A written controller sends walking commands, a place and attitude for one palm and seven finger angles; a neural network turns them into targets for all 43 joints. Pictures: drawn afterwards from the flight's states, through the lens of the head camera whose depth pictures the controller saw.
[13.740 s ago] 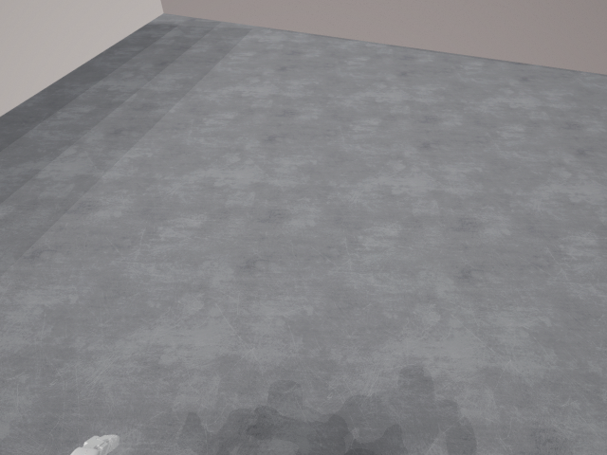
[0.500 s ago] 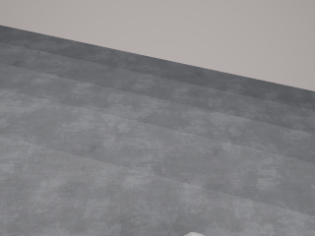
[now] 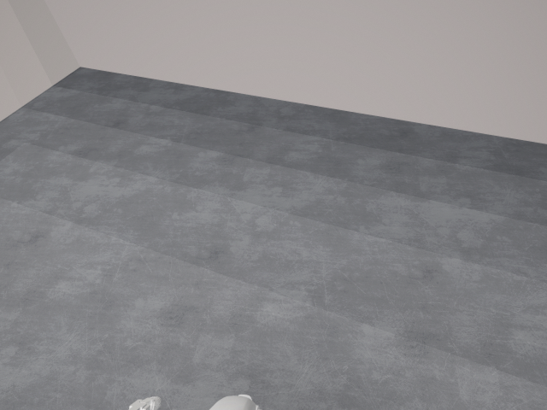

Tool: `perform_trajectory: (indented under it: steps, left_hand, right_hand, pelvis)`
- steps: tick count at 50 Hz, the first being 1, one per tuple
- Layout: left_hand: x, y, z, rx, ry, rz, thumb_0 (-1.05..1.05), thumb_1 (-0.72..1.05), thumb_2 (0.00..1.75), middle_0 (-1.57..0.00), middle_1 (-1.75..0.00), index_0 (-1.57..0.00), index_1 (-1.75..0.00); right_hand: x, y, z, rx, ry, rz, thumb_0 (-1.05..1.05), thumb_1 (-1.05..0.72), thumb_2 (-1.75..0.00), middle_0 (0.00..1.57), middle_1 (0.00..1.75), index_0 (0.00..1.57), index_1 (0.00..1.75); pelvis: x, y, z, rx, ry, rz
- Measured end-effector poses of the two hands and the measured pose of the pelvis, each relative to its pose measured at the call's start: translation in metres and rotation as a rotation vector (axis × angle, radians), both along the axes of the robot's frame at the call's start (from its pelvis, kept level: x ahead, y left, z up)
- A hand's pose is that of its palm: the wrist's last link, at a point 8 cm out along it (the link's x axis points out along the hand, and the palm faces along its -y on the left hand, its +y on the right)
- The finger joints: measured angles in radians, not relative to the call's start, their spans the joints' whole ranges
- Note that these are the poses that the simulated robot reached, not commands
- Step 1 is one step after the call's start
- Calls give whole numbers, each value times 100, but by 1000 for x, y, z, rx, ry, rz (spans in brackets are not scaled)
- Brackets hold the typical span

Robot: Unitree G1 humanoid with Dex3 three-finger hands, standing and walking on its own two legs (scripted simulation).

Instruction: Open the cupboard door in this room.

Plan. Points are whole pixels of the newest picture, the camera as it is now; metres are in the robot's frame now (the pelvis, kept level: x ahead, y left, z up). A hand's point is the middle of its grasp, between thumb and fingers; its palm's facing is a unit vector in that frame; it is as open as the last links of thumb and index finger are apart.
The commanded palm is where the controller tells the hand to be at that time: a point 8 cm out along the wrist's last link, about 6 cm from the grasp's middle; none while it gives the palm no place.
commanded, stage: turn or walk to find it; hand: left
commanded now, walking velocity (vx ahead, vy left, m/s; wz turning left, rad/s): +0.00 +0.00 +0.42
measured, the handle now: out of the picture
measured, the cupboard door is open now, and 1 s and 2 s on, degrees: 0 0 0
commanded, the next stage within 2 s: none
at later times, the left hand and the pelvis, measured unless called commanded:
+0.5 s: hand out of the picture -0.06 +0.26 -0.18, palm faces +0.29 -0.92 -0.26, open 7.4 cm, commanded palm none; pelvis -0.03 +0.04 +0.00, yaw +14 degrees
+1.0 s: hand out of the picture -0.05 +0.19 -0.14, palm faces +0.44 -0.85 -0.29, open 7.4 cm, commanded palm none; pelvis -0.04 -0.02 +0.00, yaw +27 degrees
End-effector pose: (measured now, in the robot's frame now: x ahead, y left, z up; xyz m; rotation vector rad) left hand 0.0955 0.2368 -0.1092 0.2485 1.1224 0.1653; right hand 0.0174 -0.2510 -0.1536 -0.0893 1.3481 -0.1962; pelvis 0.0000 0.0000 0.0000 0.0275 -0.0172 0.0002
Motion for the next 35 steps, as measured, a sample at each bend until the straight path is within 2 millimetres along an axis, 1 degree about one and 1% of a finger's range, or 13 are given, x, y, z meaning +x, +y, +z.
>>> perform_trajectory:
  steps: [3, 6, 9, 11, 15, 20, 22, 25, 29, 32, 35]
  left_hand:
    - [-21, -5, 1, -3, 28, 36, 0, 90, 90, -20, -30, -21, -30]
    - [-40, -7, -1, -12, 50, 77, 1, 90, 90, -20, -30, -21, -30]
    - [-61, -5, -5, -20, 74, 124, 1, 91, 90, -20, -30, -21, -30]
    - [-77, 0, -8, -25, 95, 154, 1, 91, 90, -20, -30, -21, -30]
    - [-112, 16, -18, -38, 144, 220, 0, 91, 90, -20, -30, -21, -30]
    - [-158, 46, -41, -59, 206, 310, 0, 91, 90, -20, -30, -21, -30]
    - [-170, 55, -43, -57, 238, 333, 1, 91, 90, -20, -30, -20, -30]
    - [-177, 63, -37, -59, 239, 362, 1, 91, 90, -20, -30, -20, -30]
    - [-172, 68, -28, -55, 185, 379, 1, 91, 90, -19, -30, -20, -30]
    - [-164, 67, -22, -47, 143, 385, 1, 91, 90, -19, -30, -20, -30]
    - [-153, 61, -18, -37, 103, 384, 1, 91, 90, -19, -30, -20, -30]
  right_hand:
    - [-2, -9, 2, -2, 15, 25, 0, -91, -90, 20, 30, 20, 30]
    - [-1, -13, 5, -9, 36, 57, 0, -91, -90, 20, 30, 20, 30]
    - [5, -13, 7, -19, 55, 99, 0, -91, -90, 20, 30, 20, 30]
    - [13, -9, 9, -27, 56, 132, 0, -91, -90, 20, 30, 20, 30]
    - [41, 7, 14, -49, 18, 208, 0, -91, -90, 20, 30, 20, 30]
    - [82, 39, 19, -85, -101, 308, 0, -91, -90, 20, 30, 20, 30]
    - [91, 52, 26, -87, -139, 337, 0, -91, -90, 20, 30, 20, 30]
    - [99, 67, 34, -86, -167, 370, 0, -91, -90, 20, 30, 20, 30]
    - [101, 79, 37, -67, -173, 404, 0, -91, -90, 21, 30, 20, 30]
    - [100, 81, 34, -48, -167, 417, 0, -91, -90, 21, 30, 20, 30]
    - [95, 76, 28, -30, -151, 421, 0, -91, -90, 21, 30, 20, 30]
  pelvis:
    - [-3, -5, 3, 5, -6, 34]
    - [-6, -7, 5, 8, -6, 67]
    - [-8, -7, 5, 10, -2, 98]
    - [-11, -4, 5, 9, 3, 117]
    - [-17, 6, 2, -1, 11, 154]
    - [-26, 28, -10, -23, 14, 204]
    - [-29, 32, -8, -22, 8, 212]
    - [-32, 37, -2, -35, 3, 237]
    - [-35, 38, 4, -40, 2, 268]
    - [-37, 35, 5, -38, 3, 291]
    - [-38, 29, 4, -32, 5, 315]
